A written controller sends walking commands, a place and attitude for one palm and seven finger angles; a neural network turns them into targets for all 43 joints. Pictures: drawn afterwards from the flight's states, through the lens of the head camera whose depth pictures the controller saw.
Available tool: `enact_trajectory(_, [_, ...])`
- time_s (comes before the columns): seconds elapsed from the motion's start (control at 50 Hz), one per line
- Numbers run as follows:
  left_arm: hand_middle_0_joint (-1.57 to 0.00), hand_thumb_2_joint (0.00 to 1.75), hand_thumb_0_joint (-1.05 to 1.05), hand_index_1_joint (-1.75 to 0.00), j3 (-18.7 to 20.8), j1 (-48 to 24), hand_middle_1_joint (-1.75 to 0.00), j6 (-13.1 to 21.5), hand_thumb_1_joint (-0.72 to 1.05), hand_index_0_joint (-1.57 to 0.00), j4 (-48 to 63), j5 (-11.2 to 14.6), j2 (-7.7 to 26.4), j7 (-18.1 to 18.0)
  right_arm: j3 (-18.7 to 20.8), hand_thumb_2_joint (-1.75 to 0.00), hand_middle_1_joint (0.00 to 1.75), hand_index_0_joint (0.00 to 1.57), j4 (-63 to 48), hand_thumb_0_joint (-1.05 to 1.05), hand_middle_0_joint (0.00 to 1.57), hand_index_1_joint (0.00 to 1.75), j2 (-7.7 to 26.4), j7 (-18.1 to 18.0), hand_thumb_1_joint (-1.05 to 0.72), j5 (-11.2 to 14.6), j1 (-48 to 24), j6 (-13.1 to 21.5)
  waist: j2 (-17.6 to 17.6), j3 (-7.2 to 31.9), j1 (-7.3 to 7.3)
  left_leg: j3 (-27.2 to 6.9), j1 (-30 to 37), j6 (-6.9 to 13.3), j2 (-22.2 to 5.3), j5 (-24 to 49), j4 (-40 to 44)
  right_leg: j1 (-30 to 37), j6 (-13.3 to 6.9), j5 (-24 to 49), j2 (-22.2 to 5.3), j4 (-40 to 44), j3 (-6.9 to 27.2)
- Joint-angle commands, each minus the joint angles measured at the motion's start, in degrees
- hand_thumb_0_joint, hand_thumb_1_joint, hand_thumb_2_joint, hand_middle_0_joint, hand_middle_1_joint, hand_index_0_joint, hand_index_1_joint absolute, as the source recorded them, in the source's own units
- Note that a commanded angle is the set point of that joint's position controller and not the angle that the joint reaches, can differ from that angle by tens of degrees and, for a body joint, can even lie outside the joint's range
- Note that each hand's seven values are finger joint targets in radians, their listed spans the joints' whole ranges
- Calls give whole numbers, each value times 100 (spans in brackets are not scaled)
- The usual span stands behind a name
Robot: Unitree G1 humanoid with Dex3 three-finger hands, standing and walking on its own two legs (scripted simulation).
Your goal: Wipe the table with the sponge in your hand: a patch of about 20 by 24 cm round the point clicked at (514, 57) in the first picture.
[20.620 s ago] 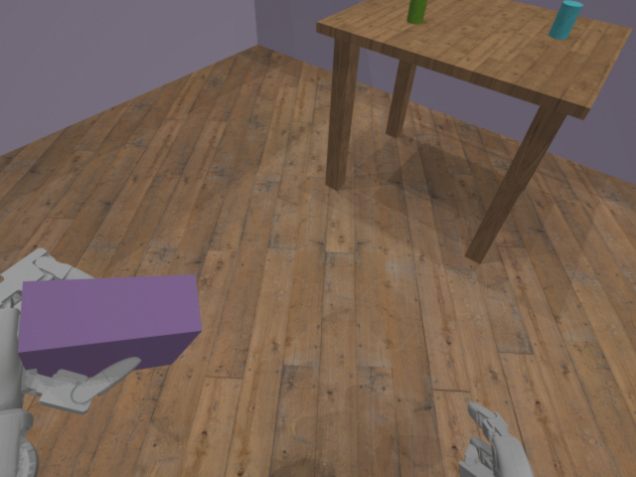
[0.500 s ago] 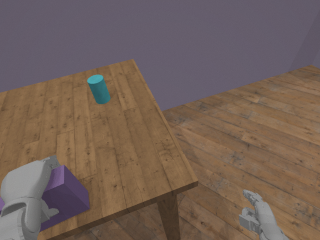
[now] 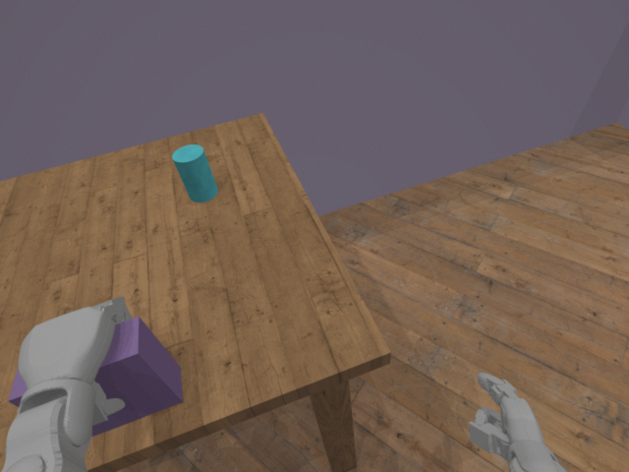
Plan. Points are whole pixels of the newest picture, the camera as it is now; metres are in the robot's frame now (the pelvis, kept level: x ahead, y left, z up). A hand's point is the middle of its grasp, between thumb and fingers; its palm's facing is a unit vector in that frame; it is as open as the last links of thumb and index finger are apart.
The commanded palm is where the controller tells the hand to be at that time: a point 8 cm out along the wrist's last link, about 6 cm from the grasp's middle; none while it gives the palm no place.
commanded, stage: wipe forward along the first lane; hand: left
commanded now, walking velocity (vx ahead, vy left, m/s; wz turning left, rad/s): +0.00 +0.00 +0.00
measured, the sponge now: (116, 389) +0.18 +0.30 +0.02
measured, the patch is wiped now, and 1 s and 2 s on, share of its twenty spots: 0.10 0.25 0.45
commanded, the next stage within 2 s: slide across to the middle lane in 1.62 s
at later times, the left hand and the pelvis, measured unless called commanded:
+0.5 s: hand (98, 334) +0.23 +0.33 +0.07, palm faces -0.02 -0.06 -1.00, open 9.8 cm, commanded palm +0.21 +0.32 +0.10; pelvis +0.00 +0.00 +0.00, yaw +1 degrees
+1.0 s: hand (96, 303) +0.27 +0.36 +0.07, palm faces -0.06 -0.04 -1.00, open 9.8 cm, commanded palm +0.26 +0.35 +0.10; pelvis +0.00 +0.00 -0.01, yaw +1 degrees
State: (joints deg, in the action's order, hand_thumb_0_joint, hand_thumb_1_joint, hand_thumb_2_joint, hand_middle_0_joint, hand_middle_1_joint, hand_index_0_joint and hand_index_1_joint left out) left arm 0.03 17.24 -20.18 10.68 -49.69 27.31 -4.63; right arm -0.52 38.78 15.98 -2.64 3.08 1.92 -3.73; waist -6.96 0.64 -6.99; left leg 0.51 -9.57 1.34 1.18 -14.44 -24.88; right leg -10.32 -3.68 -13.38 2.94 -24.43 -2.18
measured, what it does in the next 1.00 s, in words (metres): stands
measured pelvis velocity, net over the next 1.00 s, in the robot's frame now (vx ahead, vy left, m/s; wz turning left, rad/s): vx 0.00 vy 0.00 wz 0.02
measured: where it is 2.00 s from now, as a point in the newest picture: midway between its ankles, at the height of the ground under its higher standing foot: outside the picture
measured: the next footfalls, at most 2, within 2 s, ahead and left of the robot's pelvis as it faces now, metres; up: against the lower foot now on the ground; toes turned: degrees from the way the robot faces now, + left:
none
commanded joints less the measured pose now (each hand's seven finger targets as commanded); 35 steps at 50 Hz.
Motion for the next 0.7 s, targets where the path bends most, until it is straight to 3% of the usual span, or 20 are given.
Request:
enact_trajectory(0.0, [-120,130,0,-160,534,-353,-160,84,10,-120,654,0,922,-177,222,-90,30,20,-992,0,20,30,544,-20,-90,-4,-1047,319,773,753,14,-389,-42,150,64,1193,170,407,24,1104,-218,351,671])
enact_trajectory(0.04, [-120,130,0,-160,504,-594,-160,82,10,-120,424,2,921,-196,225,-90,30,20,-962,0,20,30,565,-49,-90,1,-1049,290,962,623,55,-384,-121,164,67,1072,168,309,51,1030,-226,384,664])
enact_trajectory(0.06, [-120,130,0,-160,577,-817,-160,52,10,-120,377,-39,1047,-201,188,-90,30,20,-951,0,20,30,576,-61,-90,24,-1221,308,776,486,65,-411,-77,152,75,966,199,177,-12,813,-170,458,834])
enact_trajectory(0.08, [-120,130,0,-160,426,-831,-160,39,10,-120,274,-26,856,-202,203,-90,30,20,-961,0,20,30,557,-79,-90,19,-1067,310,833,573,86,-354,-132,173,66,919,199,223,41,749,-212,409,629])
enact_trajectory(0.12, [-120,130,0,-160,479,-1046,-160,71,10,-120,46,-51,966,-203,214,-90,30,20,-900,0,20,30,590,-113,-90,22,-1005,304,1001,606,108,-341,-156,174,78,916,169,223,59,815,-214,405,618])
enact_trajectory(0.16, [-120,130,0,-160,525,-1255,-160,22,10,-120,-135,-115,1109,-181,177,-90,30,20,-876,0,20,30,604,-127,-90,47,-1155,297,852,522,104,-371,-142,155,107,815,194,127,2,649,-174,465,789])
enact_trajectory(0.18, [-120,130,0,-160,320,-1198,-160,5,10,-120,-231,-59,844,-157,189,-90,30,20,-909,0,20,30,577,-133,-90,56,-1027,307,852,599,131,-314,-213,179,101,782,192,213,62,639,-223,413,604])
enact_trajectory(0.2, [-120,130,0,-160,484,-1327,-160,20,10,-120,-371,-65,1068,-154,194,-90,30,20,-838,0,20,30,618,-139,-90,66,-967,298,959,632,135,-319,-236,171,101,809,157,209,66,720,-214,396,623])
enact_trajectory(0.26, [-120,130,0,-160,518,-1311,-160,15,10,-120,-551,-74,1117,-71,184,-90,30,20,-851,0,20,30,634,-131,-90,68,-1104,285,937,673,100,-359,-261,164,135,855,145,264,23,856,-192,378,753])
enact_trajectory(0.28, [-120,130,0,-160,323,-1291,-160,36,10,-120,-527,-37,893,-37,188,-90,30,20,-892,0,20,30,622,-130,-90,63,-980,293,942,838,139,-297,-289,189,129,922,101,382,77,1042,-242,295,595])
enact_trajectory(0.36, [-120,130,0,-160,573,-1404,-160,81,10,-120,-858,-49,1205,30,173,-90,30,20,-850,0,20,30,668,-125,-90,65,-1004,256,985,656,132,-342,-406,174,149,840,64,254,47,1028,-201,323,749])
enact_trajectory(0.38, [-120,130,0,-160,391,-1549,-160,101,10,-120,-957,-35,1045,55,175,-90,30,20,-853,0,20,30,664,-136,-90,73,-864,259,1013,698,210,-280,-463,198,138,814,40,271,97,1041,-230,282,588])
enact_trajectory(0.44, [-120,130,0,-160,495,-1898,-160,221,10,-120,-1298,-80,1219,74,202,-90,30,20,-798,0,20,30,700,-157,-90,83,-745,250,1133,608,224,-291,-576,200,144,687,24,130,111,861,-229,302,567])
enact_trajectory(0.46, [-120,130,0,-160,539,-1866,-160,237,10,-120,-1322,-92,1264,78,189,-90,30,20,-820,0,20,30,696,-157,-90,99,-853,278,932,542,203,-311,-543,191,162,671,24,66,61,833,-198,329,686])
enact_trajectory(0.5, [-120,130,0,-160,472,-1862,-160,298,10,-120,-1476,-101,1191,88,221,-90,30,20,-805,0,20,30,704,-146,-90,98,-655,269,997,744,212,-267,-576,201,160,755,-45,160,101,1008,-232,246,549])
enact_trajectory(0.56, [-120,130,0,-160,721,-2005,-160,324,10,-120,-1825,-94,1513,107,212,-90,30,20,-766,0,20,30,765,-156,-90,113,-686,241,1115,689,211,-284,-735,190,175,646,-68,161,85,1008,-218,251,719])
enact_trajectory(0.58, [-120,130,0,-160,588,-2186,-160,355,10,-120,-1855,-87,1423,124,219,-90,30,20,-758,0,20,30,768,-162,-90,111,-575,235,1224,792,271,-245,-773,210,175,643,-94,238,135,1049,-253,214,599])
enact_trajectory(0.6, [-120,130,0,-160,723,-2250,-160,387,10,-120,-1966,-97,1588,117,241,-90,30,20,-724,0,20,30,787,-166,-90,117,-523,226,1244,794,269,-225,-791,214,172,648,-116,222,139,1078,-252,213,615])
enact_trajectory(0.66, [-120,130,0,-160,745,-2544,-160,441,10,-120,-2130,-136,1711,154,223,-90,30,20,-740,0,20,30,802,-172,-90,144,-581,227,949,715,281,-269,-834,199,193,564,-96,82,87,884,-219,244,700])
enact_trajectory(0.68, [-120,130,0,-160,602,-2531,-160,465,10,-120,-2205,-160,1555,157,243,-90,30,20,-735,0,20,30,802,-158,-90,134,-456,236,924,804,299,-247,-858,210,188,613,-122,117,108,920,-247,190,541])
